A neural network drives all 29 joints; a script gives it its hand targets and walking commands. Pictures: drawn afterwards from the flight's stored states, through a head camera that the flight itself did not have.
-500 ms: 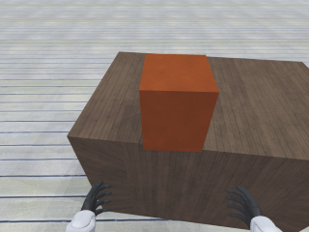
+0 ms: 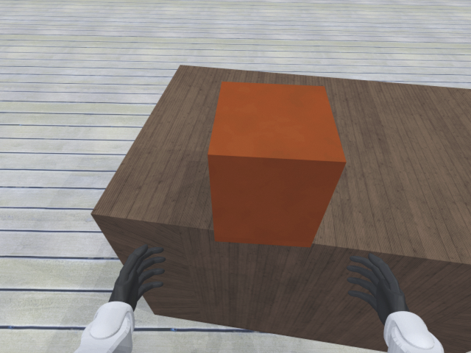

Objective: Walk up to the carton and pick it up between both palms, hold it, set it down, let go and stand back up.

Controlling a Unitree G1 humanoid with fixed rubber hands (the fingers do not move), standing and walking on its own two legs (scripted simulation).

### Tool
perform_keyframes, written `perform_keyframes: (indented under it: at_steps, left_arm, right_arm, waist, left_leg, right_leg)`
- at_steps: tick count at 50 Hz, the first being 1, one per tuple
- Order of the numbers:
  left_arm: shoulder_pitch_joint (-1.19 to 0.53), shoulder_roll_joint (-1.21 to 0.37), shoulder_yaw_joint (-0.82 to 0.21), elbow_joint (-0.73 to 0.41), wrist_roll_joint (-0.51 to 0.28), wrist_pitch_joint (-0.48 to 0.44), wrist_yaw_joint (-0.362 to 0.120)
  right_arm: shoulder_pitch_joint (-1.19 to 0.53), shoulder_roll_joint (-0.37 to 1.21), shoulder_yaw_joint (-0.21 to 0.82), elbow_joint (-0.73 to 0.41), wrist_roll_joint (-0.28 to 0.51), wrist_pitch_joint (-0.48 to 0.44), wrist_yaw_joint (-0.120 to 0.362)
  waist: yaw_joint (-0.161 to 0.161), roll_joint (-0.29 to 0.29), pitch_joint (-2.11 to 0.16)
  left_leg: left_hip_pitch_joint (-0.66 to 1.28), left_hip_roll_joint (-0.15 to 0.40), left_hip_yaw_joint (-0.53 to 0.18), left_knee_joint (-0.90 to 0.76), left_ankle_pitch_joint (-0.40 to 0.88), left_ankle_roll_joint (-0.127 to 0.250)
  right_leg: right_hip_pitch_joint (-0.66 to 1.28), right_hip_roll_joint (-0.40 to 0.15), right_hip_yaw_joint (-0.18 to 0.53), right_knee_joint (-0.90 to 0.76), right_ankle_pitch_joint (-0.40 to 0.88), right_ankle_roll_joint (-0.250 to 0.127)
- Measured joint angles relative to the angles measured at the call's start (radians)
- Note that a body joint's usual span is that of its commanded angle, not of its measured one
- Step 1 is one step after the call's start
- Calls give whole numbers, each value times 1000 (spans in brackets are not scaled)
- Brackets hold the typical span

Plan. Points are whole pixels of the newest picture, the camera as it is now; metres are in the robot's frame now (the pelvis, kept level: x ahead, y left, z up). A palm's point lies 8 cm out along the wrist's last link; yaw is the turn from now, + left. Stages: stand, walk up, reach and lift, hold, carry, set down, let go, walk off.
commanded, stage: reach and lift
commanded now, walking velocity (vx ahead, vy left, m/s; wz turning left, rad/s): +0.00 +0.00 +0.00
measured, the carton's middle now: (267, 166) +0.46 -0.03 +0.07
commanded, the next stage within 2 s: none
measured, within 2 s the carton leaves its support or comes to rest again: neither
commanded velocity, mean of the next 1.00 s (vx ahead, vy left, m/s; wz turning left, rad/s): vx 0.00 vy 0.00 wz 0.00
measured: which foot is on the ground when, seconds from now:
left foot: down 0.00-1.00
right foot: down 0.00-1.00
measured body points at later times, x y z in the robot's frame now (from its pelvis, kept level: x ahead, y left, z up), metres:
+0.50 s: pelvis +0.03 +0.00 +0.00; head +0.01 +0.00 +0.45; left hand +0.24 +0.20 +0.06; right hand +0.24 -0.23 +0.05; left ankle +0.01 +0.13 -0.75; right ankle +0.01 -0.12 -0.75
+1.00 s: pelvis +0.01 -0.01 +0.00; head +0.01 -0.01 +0.45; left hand +0.31 +0.20 +0.08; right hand +0.31 -0.24 +0.08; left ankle +0.01 +0.13 -0.75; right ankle +0.01 -0.12 -0.75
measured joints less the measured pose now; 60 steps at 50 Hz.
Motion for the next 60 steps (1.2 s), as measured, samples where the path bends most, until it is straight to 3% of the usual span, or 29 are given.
perform_keyframes:
  at_steps: [9,18,24,32,39,44,50,57,60]
  left_arm:
    - [101,-22,19,-120,0,42,-2]
    - [224,-24,29,-215,9,-94,-18]
    - [157,13,4,-162,-24,-181,-11]
    - [61,9,35,-57,-45,-166,6]
    - [-124,31,81,-47,-69,-103,13]
    - [-259,42,88,21,-86,29,7]
    - [-339,13,126,85,-58,185,-1]
    - [-428,18,162,-44,-46,185,14]
    - [-466,36,149,-42,-54,207,19]
  right_arm:
    - [112,-34,-25,-162,5,54,41]
    - [194,-33,-51,-213,-8,-82,72]
    - [143,-78,-44,-135,53,-171,73]
    - [64,-80,-22,-79,85,-169,67]
    - [-112,-106,-46,-73,110,-98,43]
    - [-246,-122,-48,-8,120,36,38]
    - [-335,-103,-61,45,72,199,47]
    - [-425,-94,-123,-87,51,207,14]
    - [-467,-115,-129,-78,64,222,14]
  waist:
    - [14,25,-15]
    - [21,11,-58]
    - [11,24,-83]
    - [2,24,-67]
    - [1,17,-97]
    - [1,20,-101]
    - [-2,23,-39]
    - [-14,18,-56]
    - [-16,23,-126]
  left_leg:
    - [69,-1,19,-89,8,9]
    - [59,-1,1,-78,-7,3]
    - [35,2,0,-21,-30,1]
    - [11,1,6,13,-31,-3]
    - [-19,2,1,22,-25,-6]
    - [14,4,0,-9,-13,-7]
    - [42,7,3,-48,7,-7]
    - [9,8,-2,-72,23,-7]
    - [29,8,-1,-108,31,-6]
  right_leg:
    - [67,-3,18,-99,19,10]
    - [65,-2,1,-88,-2,5]
    - [40,3,2,-34,-22,2]
    - [-3,2,9,35,-40,-2]
    - [-33,3,3,50,-38,-7]
    - [1,4,1,16,-25,-7]
    - [29,6,3,-25,-3,-6]
    - [4,7,-1,-62,18,-6]
    - [28,7,0,-107,32,-4]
